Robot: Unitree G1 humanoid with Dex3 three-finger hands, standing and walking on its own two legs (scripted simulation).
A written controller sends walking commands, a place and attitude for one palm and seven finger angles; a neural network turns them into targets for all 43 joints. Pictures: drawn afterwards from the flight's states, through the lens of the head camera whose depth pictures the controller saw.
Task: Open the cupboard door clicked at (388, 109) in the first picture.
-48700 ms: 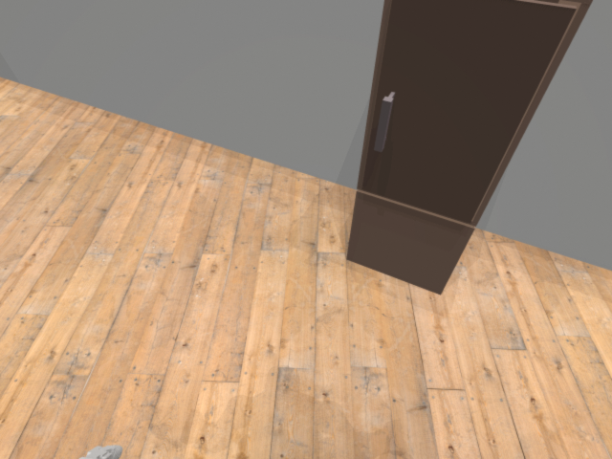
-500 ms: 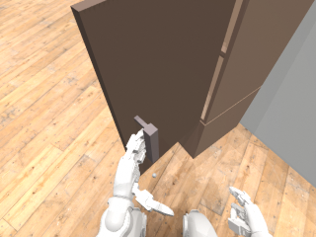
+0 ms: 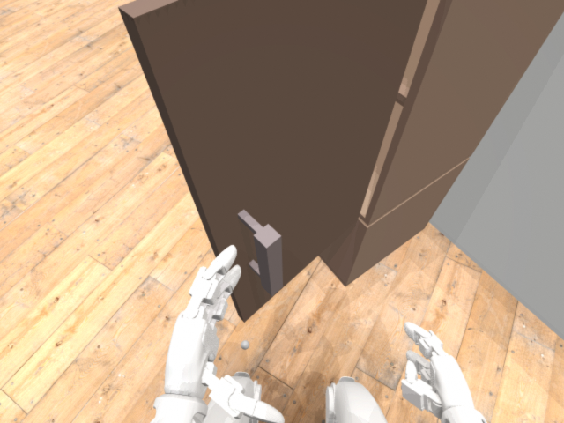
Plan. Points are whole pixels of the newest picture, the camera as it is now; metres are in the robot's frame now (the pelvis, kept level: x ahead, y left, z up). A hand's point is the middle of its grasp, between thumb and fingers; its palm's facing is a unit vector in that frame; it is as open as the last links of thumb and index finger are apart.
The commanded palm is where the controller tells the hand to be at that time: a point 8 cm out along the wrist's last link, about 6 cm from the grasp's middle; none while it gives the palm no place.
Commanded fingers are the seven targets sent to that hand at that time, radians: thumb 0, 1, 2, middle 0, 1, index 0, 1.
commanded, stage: slide the hand sideways off the handle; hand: left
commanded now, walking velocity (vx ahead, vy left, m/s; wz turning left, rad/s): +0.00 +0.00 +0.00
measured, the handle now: (260, 254) +0.33 +0.05 +0.05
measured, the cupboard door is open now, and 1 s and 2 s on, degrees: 98 98 98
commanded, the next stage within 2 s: draw the hand back to the body in 0.44 s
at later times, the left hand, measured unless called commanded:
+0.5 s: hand (204, 375) +0.18 +0.10 +0.05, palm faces -0.04 -1.00 +0.01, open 16.3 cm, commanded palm +0.15 +0.15 +0.05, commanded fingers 0.00 -0.50 0.30 -0.15 -0.30 -0.15 -0.30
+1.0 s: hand (133, 363) +0.18 +0.15 +0.13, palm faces -0.05 -1.00 -0.05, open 16.3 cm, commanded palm +0.15 +0.21 +0.15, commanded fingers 0.00 -0.36 0.36 -0.16 -0.30 -0.16 -0.30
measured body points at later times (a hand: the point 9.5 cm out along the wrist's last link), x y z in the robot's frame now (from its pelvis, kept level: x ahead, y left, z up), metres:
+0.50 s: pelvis +0.00 -0.01 -0.01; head +0.08 -0.01 +0.43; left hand +0.18 +0.16 +0.05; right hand +0.20 -0.23 -0.09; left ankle +0.02 +0.12 -0.62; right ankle +0.02 -0.11 -0.62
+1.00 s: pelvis +0.01 +0.01 +0.04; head +0.03 +0.00 +0.49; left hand +0.18 +0.20 +0.14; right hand +0.19 -0.22 -0.02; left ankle +0.02 +0.12 -0.62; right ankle +0.02 -0.11 -0.62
